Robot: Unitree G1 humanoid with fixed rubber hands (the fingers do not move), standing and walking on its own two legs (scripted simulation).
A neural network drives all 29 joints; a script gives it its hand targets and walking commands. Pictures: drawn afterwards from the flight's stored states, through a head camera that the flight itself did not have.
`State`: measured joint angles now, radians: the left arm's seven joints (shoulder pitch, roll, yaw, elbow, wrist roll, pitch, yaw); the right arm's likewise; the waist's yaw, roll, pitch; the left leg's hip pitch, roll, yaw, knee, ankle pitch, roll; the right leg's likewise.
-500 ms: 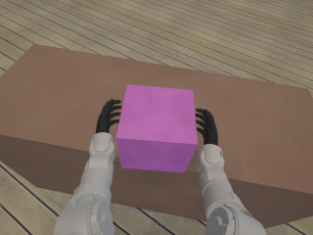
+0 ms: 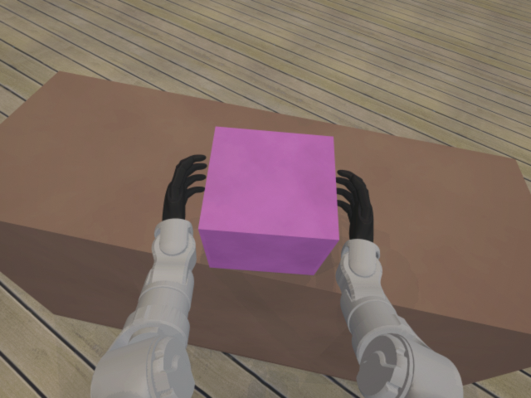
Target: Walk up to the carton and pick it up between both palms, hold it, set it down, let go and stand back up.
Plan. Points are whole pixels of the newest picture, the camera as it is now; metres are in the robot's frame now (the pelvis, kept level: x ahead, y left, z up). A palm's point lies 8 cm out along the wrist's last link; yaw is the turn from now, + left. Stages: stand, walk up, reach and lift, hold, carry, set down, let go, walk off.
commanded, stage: reach and lift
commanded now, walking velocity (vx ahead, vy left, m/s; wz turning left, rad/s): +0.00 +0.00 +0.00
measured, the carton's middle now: (267, 205) +0.43 +0.01 +0.01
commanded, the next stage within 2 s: none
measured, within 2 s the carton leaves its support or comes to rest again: neither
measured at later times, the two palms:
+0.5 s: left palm (178, 198) +0.39 +0.15 +0.07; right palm (361, 223) +0.37 -0.13 +0.07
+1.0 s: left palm (157, 183) +0.35 +0.17 +0.15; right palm (375, 205) +0.35 -0.12 +0.14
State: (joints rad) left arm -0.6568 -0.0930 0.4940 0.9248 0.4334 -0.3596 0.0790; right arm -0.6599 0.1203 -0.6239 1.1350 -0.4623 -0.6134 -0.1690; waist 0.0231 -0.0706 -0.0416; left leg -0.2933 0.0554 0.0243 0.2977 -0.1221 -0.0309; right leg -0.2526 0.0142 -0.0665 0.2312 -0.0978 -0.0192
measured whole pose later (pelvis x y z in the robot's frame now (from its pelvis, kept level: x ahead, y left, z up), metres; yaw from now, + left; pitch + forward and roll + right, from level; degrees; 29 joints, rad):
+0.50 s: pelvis +0.00 +0.00 +0.00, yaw +0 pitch +5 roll -1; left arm -0.64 -0.04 0.32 0.86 0.24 -0.17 0.11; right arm -0.61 0.08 -0.26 1.01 -0.12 -0.38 -0.25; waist 0.01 -0.04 -0.06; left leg -0.27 0.06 0.02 0.31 -0.13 -0.03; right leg -0.21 0.02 -0.08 0.22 -0.10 -0.02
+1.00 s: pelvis -0.01 +0.01 +0.00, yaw +2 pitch -11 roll -1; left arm -0.58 -0.09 0.28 0.20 0.43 0.55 -0.04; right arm -0.61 0.06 -0.13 0.68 0.05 -0.01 -0.21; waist -0.06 -0.11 0.14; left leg 0.02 0.03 0.02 0.33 -0.16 -0.01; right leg 0.07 -0.02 -0.09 0.26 -0.15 0.00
